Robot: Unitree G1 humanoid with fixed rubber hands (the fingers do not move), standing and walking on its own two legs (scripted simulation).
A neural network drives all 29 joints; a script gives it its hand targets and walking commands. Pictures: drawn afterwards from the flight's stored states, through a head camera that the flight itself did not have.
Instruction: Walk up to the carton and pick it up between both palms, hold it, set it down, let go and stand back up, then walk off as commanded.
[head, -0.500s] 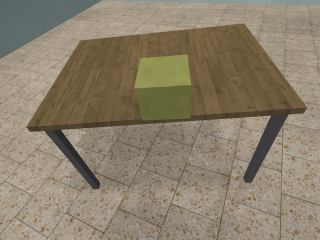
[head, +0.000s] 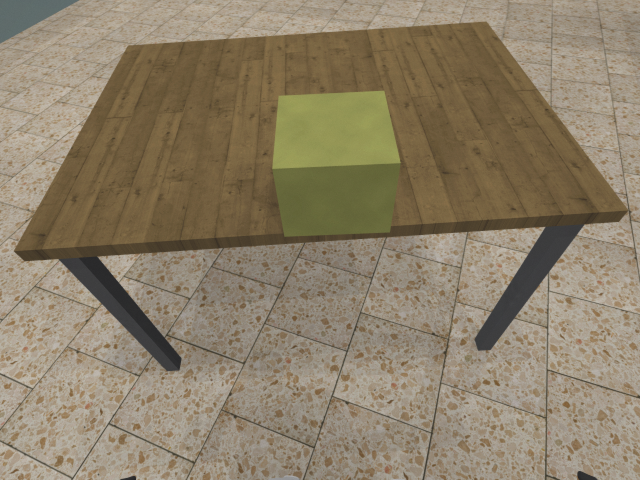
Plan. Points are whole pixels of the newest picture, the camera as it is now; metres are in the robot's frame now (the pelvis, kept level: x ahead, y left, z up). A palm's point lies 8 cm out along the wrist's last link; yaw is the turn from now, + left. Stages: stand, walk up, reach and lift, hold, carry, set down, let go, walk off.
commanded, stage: walk off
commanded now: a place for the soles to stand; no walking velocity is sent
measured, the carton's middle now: (334, 163) +0.63 +0.01 +0.01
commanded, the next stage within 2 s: stand in 1.00 s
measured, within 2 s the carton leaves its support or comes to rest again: neither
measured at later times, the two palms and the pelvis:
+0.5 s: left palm out of the picture +0.09 +0.31 -0.10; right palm out of the picture +0.07 -0.30 -0.10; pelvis -0.01 +0.01 +0.00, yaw +1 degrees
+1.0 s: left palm out of the picture +0.08 +0.31 -0.10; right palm out of the picture +0.09 -0.30 -0.10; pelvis -0.02 +0.01 +0.00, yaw +1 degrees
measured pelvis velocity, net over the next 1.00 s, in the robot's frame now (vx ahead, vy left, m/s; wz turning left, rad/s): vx -0.02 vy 0.01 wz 0.02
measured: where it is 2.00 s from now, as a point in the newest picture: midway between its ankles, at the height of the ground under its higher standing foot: outside the picture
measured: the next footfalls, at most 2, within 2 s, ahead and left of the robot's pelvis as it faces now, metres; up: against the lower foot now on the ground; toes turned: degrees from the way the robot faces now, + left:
none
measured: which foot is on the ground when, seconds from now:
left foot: down 0.00-1.00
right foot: down 0.00-1.00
